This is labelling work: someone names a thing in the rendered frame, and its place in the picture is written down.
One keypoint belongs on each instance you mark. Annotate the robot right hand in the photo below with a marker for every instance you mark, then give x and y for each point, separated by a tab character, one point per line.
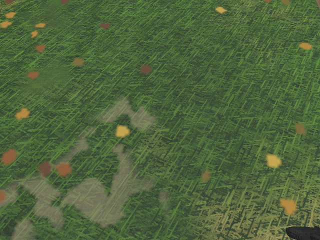
303	233

